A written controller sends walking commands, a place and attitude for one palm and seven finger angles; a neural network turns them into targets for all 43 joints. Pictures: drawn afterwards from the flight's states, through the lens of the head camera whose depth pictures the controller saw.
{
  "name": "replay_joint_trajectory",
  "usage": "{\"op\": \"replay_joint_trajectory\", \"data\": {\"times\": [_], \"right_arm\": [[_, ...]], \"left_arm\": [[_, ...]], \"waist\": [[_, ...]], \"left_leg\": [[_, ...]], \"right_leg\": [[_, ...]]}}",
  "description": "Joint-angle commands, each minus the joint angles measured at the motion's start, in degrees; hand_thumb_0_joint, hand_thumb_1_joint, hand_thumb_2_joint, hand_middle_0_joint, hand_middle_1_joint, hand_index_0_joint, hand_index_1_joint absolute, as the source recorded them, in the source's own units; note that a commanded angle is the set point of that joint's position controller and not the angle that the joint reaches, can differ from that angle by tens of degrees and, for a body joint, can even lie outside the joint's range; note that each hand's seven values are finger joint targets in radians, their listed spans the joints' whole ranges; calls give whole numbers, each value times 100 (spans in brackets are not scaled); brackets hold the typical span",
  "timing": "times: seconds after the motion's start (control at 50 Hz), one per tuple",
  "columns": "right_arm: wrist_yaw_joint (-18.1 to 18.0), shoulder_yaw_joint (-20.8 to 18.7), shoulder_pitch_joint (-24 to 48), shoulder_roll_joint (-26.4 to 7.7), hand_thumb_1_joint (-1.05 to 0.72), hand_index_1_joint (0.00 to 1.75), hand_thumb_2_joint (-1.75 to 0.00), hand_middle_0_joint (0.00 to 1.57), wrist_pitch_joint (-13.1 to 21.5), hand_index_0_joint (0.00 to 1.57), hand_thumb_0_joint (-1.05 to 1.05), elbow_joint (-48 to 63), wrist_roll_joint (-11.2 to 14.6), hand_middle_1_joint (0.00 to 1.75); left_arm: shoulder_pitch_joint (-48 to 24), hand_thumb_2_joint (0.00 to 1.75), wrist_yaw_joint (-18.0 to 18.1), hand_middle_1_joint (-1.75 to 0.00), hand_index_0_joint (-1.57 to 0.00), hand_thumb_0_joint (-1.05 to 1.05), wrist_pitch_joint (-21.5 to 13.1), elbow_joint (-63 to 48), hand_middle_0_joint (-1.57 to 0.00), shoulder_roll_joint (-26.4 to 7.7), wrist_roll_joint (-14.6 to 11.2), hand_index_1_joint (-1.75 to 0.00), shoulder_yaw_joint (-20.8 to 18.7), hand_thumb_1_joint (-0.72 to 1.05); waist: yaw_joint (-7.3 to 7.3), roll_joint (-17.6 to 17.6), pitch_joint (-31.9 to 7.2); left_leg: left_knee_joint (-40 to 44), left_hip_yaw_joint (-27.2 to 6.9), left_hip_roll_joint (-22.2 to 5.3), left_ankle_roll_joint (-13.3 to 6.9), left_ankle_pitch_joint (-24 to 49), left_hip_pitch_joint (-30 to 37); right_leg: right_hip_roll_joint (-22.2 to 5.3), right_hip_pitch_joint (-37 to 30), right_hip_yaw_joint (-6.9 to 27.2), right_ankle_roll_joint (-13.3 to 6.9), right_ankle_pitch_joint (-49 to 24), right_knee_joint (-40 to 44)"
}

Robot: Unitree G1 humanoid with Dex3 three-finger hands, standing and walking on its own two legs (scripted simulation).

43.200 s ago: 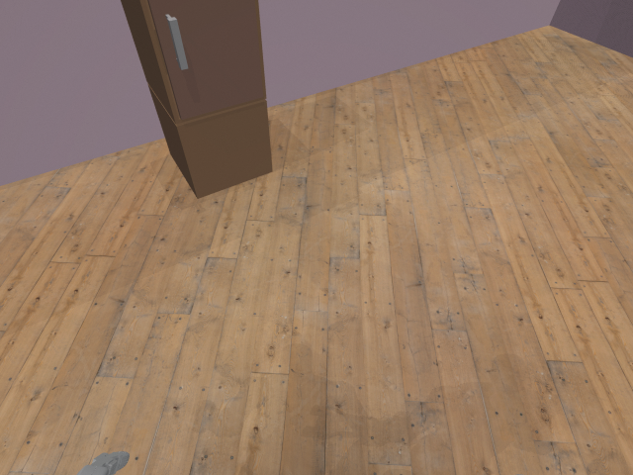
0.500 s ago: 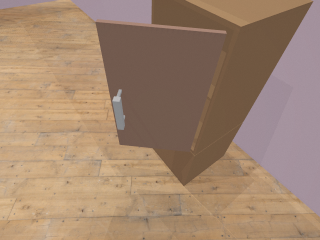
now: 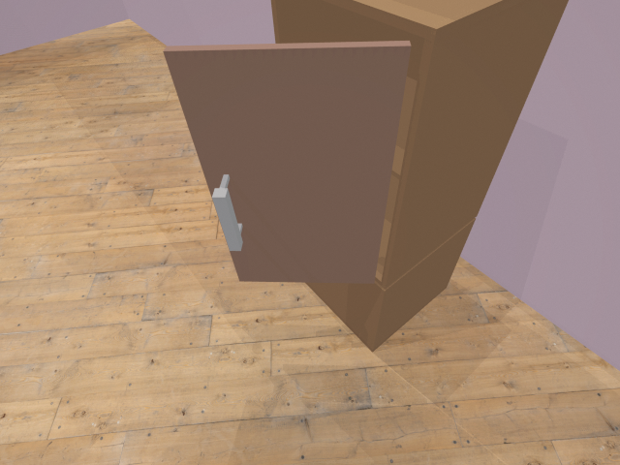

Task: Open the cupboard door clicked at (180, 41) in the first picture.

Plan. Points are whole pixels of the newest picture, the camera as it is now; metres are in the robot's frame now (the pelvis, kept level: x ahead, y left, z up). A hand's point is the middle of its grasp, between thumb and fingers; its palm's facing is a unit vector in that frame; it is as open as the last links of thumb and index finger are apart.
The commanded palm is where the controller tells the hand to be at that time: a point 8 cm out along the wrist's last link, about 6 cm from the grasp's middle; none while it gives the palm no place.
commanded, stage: look again from close up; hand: left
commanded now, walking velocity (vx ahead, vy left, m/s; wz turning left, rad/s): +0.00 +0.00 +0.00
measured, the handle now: (230, 213) +0.57 +0.19 -0.05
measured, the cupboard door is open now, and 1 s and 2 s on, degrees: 48 48 48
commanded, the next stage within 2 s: raise the hand with hooked fingers in 0.24 s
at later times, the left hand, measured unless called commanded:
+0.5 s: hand (184, 460) +0.15 +0.17 -0.06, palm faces +0.26 -0.95 -0.19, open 7.4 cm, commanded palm +0.10 +0.21 -0.06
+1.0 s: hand (184, 445) +0.16 +0.18 -0.05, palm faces -0.04 -0.99 -0.09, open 10.0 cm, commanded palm +0.14 +0.24 -0.05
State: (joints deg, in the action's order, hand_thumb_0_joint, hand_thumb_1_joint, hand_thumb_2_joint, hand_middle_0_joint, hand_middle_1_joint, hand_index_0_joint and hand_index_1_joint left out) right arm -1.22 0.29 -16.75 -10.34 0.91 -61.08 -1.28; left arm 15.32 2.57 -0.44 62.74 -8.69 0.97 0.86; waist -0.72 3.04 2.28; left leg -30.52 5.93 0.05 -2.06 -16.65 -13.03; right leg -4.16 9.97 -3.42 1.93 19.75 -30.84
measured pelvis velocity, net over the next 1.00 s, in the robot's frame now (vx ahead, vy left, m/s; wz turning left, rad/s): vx -0.06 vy -0.04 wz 0.04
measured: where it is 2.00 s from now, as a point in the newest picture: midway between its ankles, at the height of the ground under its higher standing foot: outside the picture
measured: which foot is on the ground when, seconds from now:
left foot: down 0.00-1.00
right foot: down 0.00-1.00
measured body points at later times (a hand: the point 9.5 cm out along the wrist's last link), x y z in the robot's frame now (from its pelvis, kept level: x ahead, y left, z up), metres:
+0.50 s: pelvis -0.01 -0.03 +0.00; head +0.00 -0.04 +0.45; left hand +0.13 +0.22 -0.04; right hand +0.07 -0.28 -0.13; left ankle +0.00 +0.09 -0.73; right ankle -0.04 -0.14 -0.73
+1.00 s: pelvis -0.06 -0.04 -0.11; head +0.02 -0.02 +0.33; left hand +0.16 +0.23 -0.04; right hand +0.17 -0.24 -0.19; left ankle +0.00 +0.09 -0.73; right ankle -0.04 -0.14 -0.73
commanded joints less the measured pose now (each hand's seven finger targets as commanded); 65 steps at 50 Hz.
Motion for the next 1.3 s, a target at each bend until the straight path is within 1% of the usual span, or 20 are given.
{"op": "replay_joint_trajectory", "data": {"times": [0.0, 0.3, 0.32, 0.34, 0.36, 0.38, 0.4, 0.42, 0.48, 0.54, 0.58, 0.62, 0.68, 0.76, 0.88, 0.94, 1.02, 1.08, 1.18, 1.28], "right_arm": [[15, -70, -148, -481, -90, 30, -90, 20, 62, 20, 0, 236, 35, 30], [-8, -54, -64, -423, -90, 30, -90, 20, 93, 20, 0, -94, 60, 30], [23, -112, 397, -588, -90, 30, -90, 20, 92, 20, 0, 304, 113, 30], [-246, -252, 220, -1524, -90, 30, -90, 20, 941, 20, 0, 2154, 386, 30], [-437, -93, 684, -969, -90, 30, -90, 20, 1440, 20, 0, 1835, 334, 30], [-451, -178, 715, -969, -90, 30, -90, 20, 1581, 20, 0, 1472, 364, 30], [-390, -214, 512, -786, -90, 30, -90, 20, 1555, 20, 0, 1447, 431, 30], [-382, -207, 638, -990, -90, 30, -90, 20, 1600, 20, 0, 1939, 479, 30], [-370, -393, 575, -1155, -90, 30, -90, 20, 1719, 20, 0, 2292, 281, 30], [-166, -543, 823, -1060, -90, 30, -90, 20, 1796, 20, 0, 2736, 151, 30], [35, -644, 884, -1085, -90, 30, -90, 20, 1789, 20, 0, 3065, 195, 30], [139, -671, 1055, -1113, -90, 30, -90, 20, 1791, 20, 0, 3376, 223, 30], [88, -698, 1081, -1094, -90, 30, -90, 20, 1638, 20, 0, 3746, 233, 30], [-56, -631, 907, -950, -90, 30, -90, 20, 1586, 20, 0, 3833, 218, 30], [-293, -415, 681, -1125, -90, 30, -90, 20, 1692, 20, 0, 3473, 208, 30], [-368, -409, 680, -1207, -90, 30, -90, 20, 1665, 20, 0, 3481, 332, 30], [-368, -410, 869, -1160, -90, 30, -90, 20, 1469, 20, 0, 3855, 406, 30], [-338, -391, 938, -971, -90, 30, -90, 20, 1401, 20, 0, 3956, 345, 30], [-242, -397, 709, -977, -90, 30, -90, 20, 1469, 20, 0, 3670, 256, 30], [-283, -382, 409, -1305, -90, 30, -90, 20, 1538, 20, 0, 3631, 328, 30]], "left_arm": [[288, 90, -28, -30, -20, 0, -58, -223, -20, -603, -15, -30, -98, 90], [403, 90, -42, -30, -20, 0, -123, -137, -20, -721, -27, -30, -102, 90], [844, 90, 173, -30, -20, 0, -179, 34, -20, -736, 39, -30, -138, 90], [-3482, 89, 109, -32, -20, 0, -1477, -8726, -20, -2066, -1124, -32, -895, 88], [-856, 88, 314, -33, -20, 0, -1195, -7121, -20, -1601, -677, -33, -821, 85], [-725, 87, 573, -34, -21, 0, -944, -6681, -21, -1203, -799, -34, -597, 83], [937, 86, 500, -36, -21, 0, -371, -5276, -21, 151, -872, -36, 55, 81], [-133, 85, 342, -37, -21, 0, -563, -6409, -21, -55, -1147, -37, -39, 78], [182, 82, -122, -42, -21, 0, -1443, -5266, -21, -406, -1053, -42, -665, 71], [1487, 79, -1074, -47, -22, 0, -2600, -4388, -22, -135, -1349, -47, -955, 64], [1984, 77, -1879, -50, -22, 0, -3240, -4207, -22, -412, -1525, -50, -1329, 60], [1545, 75, -2599, -53, -22, 0, -3738, -4477, -22, -728, -1649, -53, -1531, 55], [950, 72, -2760, -57, -23, 0, -3627, -5319, -23, -1374, -1833, -57, -2168, 48], [-293, 68, -2431, -63, -24, 0, -3857, -7262, -24, -1389, -2042, -63, -2144, 39], [-962, 62, -2742, -72, -25, 0, -3765, -7329, -25, -1104, -1985, -72, -1217, 25], [-537, 59, -3037, -76, -25, 0, -2933, -6408, -25, -1345, -1966, -76, -1475, 18], [131, 55, -3040, -82, -26, 0, -1814, -6249, -26, -1805, -2240, -82, -2327, 8], [222, 52, -2557, -87, -26, 0, -1800, -6697, -26, -1904, -2384, -87, -2803, 1], [-267, 47, -1992, -94, -27, 0, -2670, -6806, -27, -1498, -2065, -94, -2312, -10], [-846, 42, -2579, -102, -28, 0, -2861, -6265, -28, -1515, -1909, -102, -1768, -22]], "waist": [[70, -548, 419], [100, -418, 41], [269, -1071, 226], [-468, 273, -2703], [161, 1294, -2550], [-31, 1152, -1892], [-117, 568, -1061], [-166, 312, -340], [-337, -1147, 167], [290, -2216, -402], [604, -1595, -1049], [515, -891, -1634], [599, -347, -2253], [210, 446, -2633], [-401, 230, -2077], [-279, -227, -2108], [288, -438, -2730], [540, -333, -2956], [139, -163, -2189], [-197, -44, -1929]], "left_leg": [[924, -716, -578, -53, 409, -209], [832, -465, -606, 41, 1031, 288], [-401, -425, -718, 217, 1161, -248], [387, -447, -41, -6, 1924, 1305], [507, -354, -230, -53, 2766, 1751], [384, -350, -228, 128, 2117, 1059], [426, -425, -277, 70, 1645, 574], [374, -587, -191, 82, 1098, 76], [-429, -616, 15, 68, 219, -988], [-1333, -552, 79, 172, -31, -2248], [-1830, -484, 164, 259, 377, -2607], [-2388, -396, 206, 283, 519, -2998], [-2820, -288, 206, 199, 376, -3300], [-3254, -426, -22, 72, 308, -3046], [-3644, -752, -193, -25, -203, -3450], [-3444, -774, -161, -11, -572, -3717], [-3046, -713, -58, 15, -287, -3543], [-2863, -770, -87, 51, 141, -3318], [-2794, -836, -141, 83, -289, -3316], [-2685, -940, -124, 55, -1153, -3358]], "right_leg": [[-142, 442, 329, -364, -303, 634], [-249, 288, 516, -377, -1210, 860], [-604, 262, 948, -240, -3513, 964], [6, -187, 352, -385, -3081, 257], [275, 15, 229, -459, -2006, 12], [291, 367, -50, -398, -1293, 116], [282, 724, -152, -330, -1128, 186], [265, 903, -212, -282, -1033, 222], [348, 2180, -294, -212, -25, -19], [370, 2713, -84, -237, 393, -920], [295, 2319, 158, -335, -609, -1601], [190, 2340, 346, -350, -1269, -2148], [178, 2416, 690, -310, -914, -2371], [288, 3036, 761, -276, -446, -2473], [524, 4106, 548, -336, 404, -2623], [491, 3982, 549, -261, 932, -2357], [382, 3078, 509, -216, 837, -2182], [447, 2848, 253, -263, 305, -2429], [529, 3823, -24, -299, 700, -2619], [522, 4326, -13, -321, 1187, -2597]]}}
